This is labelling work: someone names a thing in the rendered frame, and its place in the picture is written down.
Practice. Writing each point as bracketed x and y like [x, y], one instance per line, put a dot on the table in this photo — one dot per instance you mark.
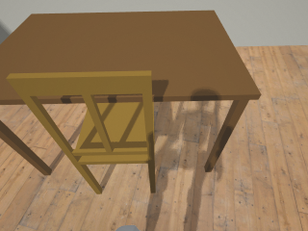
[189, 54]

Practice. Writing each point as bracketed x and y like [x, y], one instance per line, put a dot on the chair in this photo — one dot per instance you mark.
[112, 133]

